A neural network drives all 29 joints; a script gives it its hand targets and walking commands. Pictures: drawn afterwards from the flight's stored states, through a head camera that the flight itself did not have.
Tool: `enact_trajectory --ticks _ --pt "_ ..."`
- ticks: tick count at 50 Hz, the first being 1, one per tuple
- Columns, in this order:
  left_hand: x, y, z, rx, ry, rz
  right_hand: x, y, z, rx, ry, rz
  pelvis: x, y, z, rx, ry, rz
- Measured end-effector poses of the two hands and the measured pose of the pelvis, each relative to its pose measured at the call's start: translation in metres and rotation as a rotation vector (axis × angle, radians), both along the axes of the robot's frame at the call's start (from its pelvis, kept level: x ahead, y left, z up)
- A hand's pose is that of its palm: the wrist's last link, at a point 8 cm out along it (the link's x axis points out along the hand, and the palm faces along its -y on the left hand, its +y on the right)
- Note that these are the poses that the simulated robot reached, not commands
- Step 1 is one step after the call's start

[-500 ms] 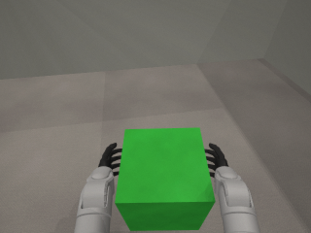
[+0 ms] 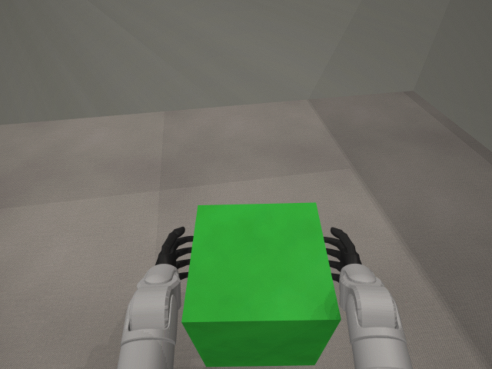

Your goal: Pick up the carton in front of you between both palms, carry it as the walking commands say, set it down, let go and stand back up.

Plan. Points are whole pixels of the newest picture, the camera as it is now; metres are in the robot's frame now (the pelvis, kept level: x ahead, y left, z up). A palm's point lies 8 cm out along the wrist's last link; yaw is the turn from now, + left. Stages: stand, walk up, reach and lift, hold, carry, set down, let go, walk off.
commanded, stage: carry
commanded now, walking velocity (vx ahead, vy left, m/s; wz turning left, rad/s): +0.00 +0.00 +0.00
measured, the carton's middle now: (258, 288) +0.29 +0.00 -0.04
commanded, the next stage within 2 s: hold in 0.16 s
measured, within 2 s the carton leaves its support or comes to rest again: neither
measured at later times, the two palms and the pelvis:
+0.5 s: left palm (191, 268) +0.29 +0.11 +0.04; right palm (380, 300) +0.23 -0.18 +0.04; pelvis -0.02 +0.02 +0.01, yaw -10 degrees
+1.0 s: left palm (178, 265) +0.32 +0.15 -0.01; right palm (343, 285) +0.28 -0.15 -0.01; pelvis -0.03 +0.06 -0.01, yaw -11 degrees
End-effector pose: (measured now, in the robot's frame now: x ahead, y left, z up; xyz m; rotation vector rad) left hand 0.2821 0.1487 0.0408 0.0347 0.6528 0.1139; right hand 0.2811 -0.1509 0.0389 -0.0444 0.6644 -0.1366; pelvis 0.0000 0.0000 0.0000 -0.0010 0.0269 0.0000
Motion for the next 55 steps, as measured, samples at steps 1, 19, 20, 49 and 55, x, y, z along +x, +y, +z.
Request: enact_trajectory --ticks 1,19,20,49,55 --pt "0.000 0.000 0.000 0.000 0.000 0.000 0.000 0.000 0.000 0.000 0.000 0.000 0.000 0.000 0.000 0.000 0.000 0.000" --pt "0.001 -0.037 0.000 0.006 0.007 -0.149 -0.042 -0.034 0.000 -0.011 0.010 -0.134 -0.011 0.005 0.010 -0.007 -0.127 -0.136" --pt "0.002 -0.040 0.001 0.008 0.004 -0.165 -0.045 -0.036 0.001 -0.011 0.007 -0.150 -0.012 0.007 0.010 -0.007 -0.132 -0.143" --pt "0.040 -0.005 -0.040 -0.084 0.041 -0.093 -0.003 -0.001 -0.037 -0.004 0.040 -0.139 -0.030 0.061 -0.012 0.000 -0.076 -0.185" --pt "0.042 0.003 -0.102 -0.054 0.054 -0.070 0.013 0.005 -0.097 -0.024 0.059 -0.082 -0.040 0.060 -0.029 0.006 0.097 -0.176"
